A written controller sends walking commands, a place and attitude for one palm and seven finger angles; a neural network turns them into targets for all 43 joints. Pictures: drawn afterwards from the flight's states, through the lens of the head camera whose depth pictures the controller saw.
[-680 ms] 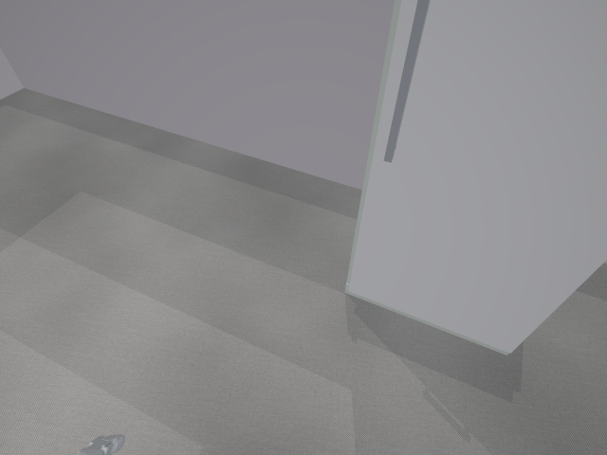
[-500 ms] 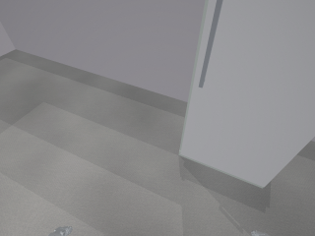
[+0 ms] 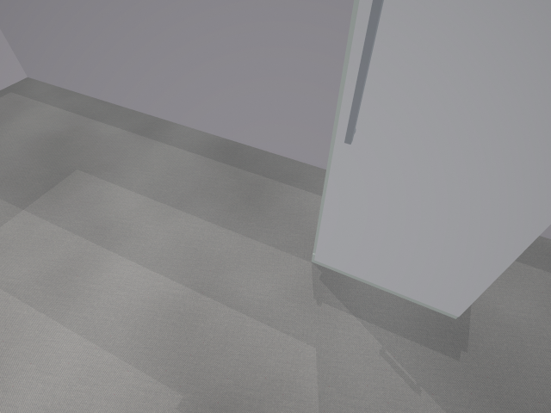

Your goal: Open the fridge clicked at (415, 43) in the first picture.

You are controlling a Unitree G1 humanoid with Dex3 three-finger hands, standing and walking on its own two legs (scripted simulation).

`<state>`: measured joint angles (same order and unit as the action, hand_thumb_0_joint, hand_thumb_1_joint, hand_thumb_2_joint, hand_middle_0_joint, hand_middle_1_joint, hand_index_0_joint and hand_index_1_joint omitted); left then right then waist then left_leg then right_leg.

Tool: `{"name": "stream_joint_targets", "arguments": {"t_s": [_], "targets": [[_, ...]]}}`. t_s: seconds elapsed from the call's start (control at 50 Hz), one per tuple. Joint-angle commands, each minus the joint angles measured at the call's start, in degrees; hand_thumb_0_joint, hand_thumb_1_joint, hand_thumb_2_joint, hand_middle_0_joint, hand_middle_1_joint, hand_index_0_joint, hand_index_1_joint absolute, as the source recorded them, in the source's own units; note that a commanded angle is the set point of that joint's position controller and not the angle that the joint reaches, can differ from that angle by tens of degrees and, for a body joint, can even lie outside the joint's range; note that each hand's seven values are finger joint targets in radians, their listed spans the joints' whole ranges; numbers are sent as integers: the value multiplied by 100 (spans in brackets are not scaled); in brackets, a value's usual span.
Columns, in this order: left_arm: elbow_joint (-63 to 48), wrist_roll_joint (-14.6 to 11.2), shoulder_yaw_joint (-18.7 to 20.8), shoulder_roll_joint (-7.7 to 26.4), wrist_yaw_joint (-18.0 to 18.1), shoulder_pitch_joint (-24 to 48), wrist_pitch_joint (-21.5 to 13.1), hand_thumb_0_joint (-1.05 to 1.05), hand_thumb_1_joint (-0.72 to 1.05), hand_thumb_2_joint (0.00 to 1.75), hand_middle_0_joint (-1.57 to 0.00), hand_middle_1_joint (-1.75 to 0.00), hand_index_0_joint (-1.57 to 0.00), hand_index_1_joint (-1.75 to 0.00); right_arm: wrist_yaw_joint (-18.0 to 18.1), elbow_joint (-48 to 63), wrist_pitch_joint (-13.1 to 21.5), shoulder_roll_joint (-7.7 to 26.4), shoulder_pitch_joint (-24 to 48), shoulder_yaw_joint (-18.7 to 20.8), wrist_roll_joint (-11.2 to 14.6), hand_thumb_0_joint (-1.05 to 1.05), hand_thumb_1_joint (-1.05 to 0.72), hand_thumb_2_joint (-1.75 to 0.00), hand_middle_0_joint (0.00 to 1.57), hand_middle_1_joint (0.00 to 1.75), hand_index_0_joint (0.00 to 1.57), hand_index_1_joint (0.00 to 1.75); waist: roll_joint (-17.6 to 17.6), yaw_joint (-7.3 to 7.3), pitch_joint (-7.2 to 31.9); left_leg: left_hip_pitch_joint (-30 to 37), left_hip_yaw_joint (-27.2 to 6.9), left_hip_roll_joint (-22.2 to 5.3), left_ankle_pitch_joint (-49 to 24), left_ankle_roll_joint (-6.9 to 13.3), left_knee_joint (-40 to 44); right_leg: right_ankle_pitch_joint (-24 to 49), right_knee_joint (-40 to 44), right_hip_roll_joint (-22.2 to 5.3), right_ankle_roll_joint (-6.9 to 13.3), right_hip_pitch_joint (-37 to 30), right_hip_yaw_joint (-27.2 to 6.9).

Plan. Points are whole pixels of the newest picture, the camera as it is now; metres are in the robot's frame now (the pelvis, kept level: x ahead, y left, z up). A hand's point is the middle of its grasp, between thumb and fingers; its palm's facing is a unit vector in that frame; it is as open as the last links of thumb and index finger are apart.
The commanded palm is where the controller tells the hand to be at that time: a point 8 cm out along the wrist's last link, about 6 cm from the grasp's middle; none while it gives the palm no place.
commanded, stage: stand and wait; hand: left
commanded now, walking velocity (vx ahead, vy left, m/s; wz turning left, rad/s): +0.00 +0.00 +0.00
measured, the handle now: (364, 73) +0.77 -0.15 +0.13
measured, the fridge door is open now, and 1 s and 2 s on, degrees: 0 0 0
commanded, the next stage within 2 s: look at it before walking up in 0.18 s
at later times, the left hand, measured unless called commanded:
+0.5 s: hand out of the picture +0.08 +0.24 -0.15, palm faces -0.02 -0.95 -0.32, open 7.3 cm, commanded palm none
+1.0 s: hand out of the picture +0.09 +0.24 -0.16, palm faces -0.02 -0.94 -0.34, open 7.3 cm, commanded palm none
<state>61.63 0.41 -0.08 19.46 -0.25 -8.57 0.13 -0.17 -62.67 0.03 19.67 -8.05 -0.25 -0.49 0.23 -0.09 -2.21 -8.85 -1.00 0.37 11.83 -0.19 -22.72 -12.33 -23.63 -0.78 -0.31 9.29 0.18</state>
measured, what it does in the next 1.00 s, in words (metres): stands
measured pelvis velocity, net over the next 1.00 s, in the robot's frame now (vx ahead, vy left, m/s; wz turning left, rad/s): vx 0.01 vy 0.00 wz -0.03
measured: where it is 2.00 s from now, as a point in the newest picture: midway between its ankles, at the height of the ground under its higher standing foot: outside the picture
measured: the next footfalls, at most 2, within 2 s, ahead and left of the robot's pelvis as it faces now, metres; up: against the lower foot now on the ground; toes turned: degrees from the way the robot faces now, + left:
left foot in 1.64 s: +0.01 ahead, +0.12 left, +0.00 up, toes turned -14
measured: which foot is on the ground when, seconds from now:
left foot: down 0.00-1.00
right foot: down 0.00-1.00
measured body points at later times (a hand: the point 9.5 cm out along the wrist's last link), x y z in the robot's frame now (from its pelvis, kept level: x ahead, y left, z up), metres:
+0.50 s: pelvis +0.00 +0.00 +0.00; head +0.01 +0.00 +0.45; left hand +0.09 +0.29 -0.13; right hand +0.08 -0.30 -0.13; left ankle +0.01 +0.12 -0.74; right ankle +0.01 -0.12 -0.74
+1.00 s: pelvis +0.01 +0.00 +0.00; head +0.02 -0.01 +0.45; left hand +0.09 +0.29 -0.13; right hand +0.10 -0.29 -0.13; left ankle +0.01 +0.12 -0.74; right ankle +0.01 -0.12 -0.74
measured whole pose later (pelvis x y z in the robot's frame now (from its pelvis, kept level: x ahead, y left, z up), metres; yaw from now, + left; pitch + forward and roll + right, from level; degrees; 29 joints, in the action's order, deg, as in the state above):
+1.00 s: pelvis +0.01 +0.00 +0.00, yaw -2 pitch -1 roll +0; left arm 61.2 0.5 0.5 18.8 0.3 -7.9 1.0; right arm 0.7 -61.9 0.0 18.8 -5.8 0.0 -0.5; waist 0.2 -1.1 -2.5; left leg -8.3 0.5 -0.4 12.4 -0.6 -22.0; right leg -12.5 -23.4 0.0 -0.1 9.6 -1.2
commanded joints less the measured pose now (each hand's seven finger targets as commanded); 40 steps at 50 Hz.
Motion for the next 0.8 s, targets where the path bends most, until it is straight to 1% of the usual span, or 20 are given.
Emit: {"name": "stream_joint_targets", "arguments": {"t_s": [0.0,0.06,0.12,0.16,0.22,0.26,0.32,0.34,0.4,0.44,0.46,0.5,0.56,0.6,0.62,0.64,0.68,0.76,0.78], "targets": [[-367,17,220,1192,86,356,-165,0,90,90,-20,-30,-20,-30,73,355,173,1124,371,252,-5,0,-90,-90,20,30,20,30,-131,4,298,-80,-535,-629,-442,181,414,224,530,-643,217,-51,-627],[-353,14,213,1204,82,355,-161,0,90,90,-20,-30,-20,-30,70,312,169,1132,383,249,-10,0,-90,-90,20,30,20,30,-124,-2,211,-101,-534,-621,-318,170,454,29,590,-650,213,30,-661],[-338,19,215,1214,85,348,-171,0,90,90,-20,-30,-20,-30,67,298,170,1114,354,255,-11,0,-90,-90,20,30,20,30,-129,5,283,-60,-514,-621,-378,161,432,62,613,-670,225,5,-688],[-342,17,219,1206,80,371,-168,0,90,90,-20,-30,-20,-30,68,291,173,1127,358,252,-15,0,-90,-90,20,30,20,30,-83,9,261,-67,-528,-626,-358,156,455,44,614,-645,221,26,-700],[-336,24,218,1208,82,394,-170,0,90,90,-20,-30,-20,-30,65,283,173,1116,334,252,-12,0,-90,-90,20,30,20,30,-133,17,248,-104,-537,-631,-348,152,479,34,614,-646,219,15,-686],[-325,18,210,1191,78,369,-168,0,90,90,-20,-30,-20,-30,69,273,185,1132,375,252,-12,0,-90,-90,20,30,20,30,-39,0,257,-46,-537,-649,-407,161,484,111,608,-643,210,33,-661],[-321,24,221,1186,82,380,-171,0,90,90,-20,-30,-20,-30,74,271,195,1126,357,249,-11,0,-90,-90,20,30,20,30,-45,0,373,-31,-539,-666,-556,156,484,342,543,-642,207,-97,-623],[-330,18,213,1181,82,370,-169,0,90,90,-20,-30,-20,-30,78,277,203,1136,377,244,-8,0,-90,-90,20,30,20,30,19,-6,384,6,-553,-671,-639,164,485,442,521,-635,207,-105,-619],[-327,22,220,1176,88,364,-178,0,90,90,-20,-30,-20,-30,82,284,202,1128,381,252,0,0,-90,-90,20,30,20,30,-27,-6,431,41,-543,-684,-816,164,439,700,499,-646,205,-189,-580],[-325,18,211,1178,86,374,-174,0,90,90,-20,-30,-20,-30,83,278,199,1139,406,247,-2,0,-90,-90,20,30,20,30,-5,-11,376,50,-523,-690,-753,158,486,651,510,-656,199,-151,-572],[-316,19,212,1177,84,377,-174,0,90,90,-20,-30,-20,-30,84,283,197,1140,416,251,-4,0,-90,-90,20,30,20,30,-44,1,388,87,-532,-686,-746,157,486,624,520,-641,199,-126,-587],[-318,23,217,1175,88,366,-177,0,90,90,-20,-30,-20,-30,85,281,195,1126,393,255,0,0,-90,-90,20,30,20,30,-12,6,450,114,-535,-691,-813,158,468,705,525,-641,204,-186,-582],[-313,22,213,1176,86,396,-168,0,90,90,-20,-30,-20,-30,87,273,194,1135,427,249,3,0,-90,-90,20,30,20,30,1,-6,338,56,-543,-692,-729,156,532,622,544,-639,188,-166,-570],[-306,26,214,1185,86,380,-175,0,90,90,-20,-30,-20,-30,87,291,191,1138,409,244,4,0,-90,-90,20,30,20,30,-68,-1,395,100,-535,-693,-838,156,493,739,545,-651,197,-204,-563],[-304,23,212,1187,85,390,-173,0,90,90,-20,-30,-20,-30,87,288,195,1145,424,248,2,0,-90,-90,20,30,20,30,-16,1,396,119,-536,-689,-846,153,513,744,526,-645,192,-195,-558],[-301,21,209,1184,84,385,-172,0,90,90,-20,-30,-20,-30,90,287,196,1148,453,245,2,0,-90,-90,20,30,20,30,-9,-11,362,131,-540,-692,-857,160,519,757,544,-649,192,-179,-568],[-295,20,214,1183,83,371,-174,0,90,90,-20,-30,-20,-30,91,284,195,1163,452,246,-1,0,-90,-90,20,30,20,30,-38,-3,442,192,-533,-696,-879,155,509,780,546,-650,191,-203,-563],[-300,21,220,1188,85,386,-175,0,90,90,-20,-30,-20,-30,94,285,196,1164,463,245,3,0,-90,-90,20,30,20,30,-55,-5,402,193,-536,-700,-937,152,531,851,550,-650,190,-226,-553],[-288,22,221,1193,84,400,-170,0,90,90,-20,-30,-20,-30,95,279,198,1176,456,241,4,0,-90,-90,20,30,20,30,-8,1,410,188,-530,-702,-943,148,545,849,546,-648,185,-248,-544]]}}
